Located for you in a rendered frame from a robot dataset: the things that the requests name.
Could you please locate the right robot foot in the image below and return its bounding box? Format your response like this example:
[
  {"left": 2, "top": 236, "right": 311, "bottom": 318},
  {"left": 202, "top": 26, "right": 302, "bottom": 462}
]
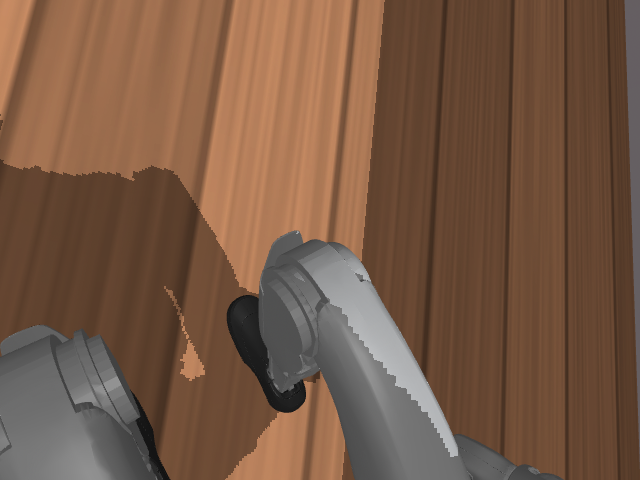
[{"left": 227, "top": 295, "right": 306, "bottom": 413}]

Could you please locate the right robot hand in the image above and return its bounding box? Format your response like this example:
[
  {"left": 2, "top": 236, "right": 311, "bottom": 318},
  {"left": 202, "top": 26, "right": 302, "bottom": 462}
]
[{"left": 454, "top": 434, "right": 517, "bottom": 480}]

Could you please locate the left robot foot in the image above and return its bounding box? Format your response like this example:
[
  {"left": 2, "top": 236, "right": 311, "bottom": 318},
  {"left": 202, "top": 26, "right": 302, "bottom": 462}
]
[{"left": 131, "top": 391, "right": 170, "bottom": 480}]

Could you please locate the right robot arm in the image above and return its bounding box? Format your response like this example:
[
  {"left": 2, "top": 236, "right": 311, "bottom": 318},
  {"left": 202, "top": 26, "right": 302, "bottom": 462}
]
[{"left": 508, "top": 464, "right": 563, "bottom": 480}]

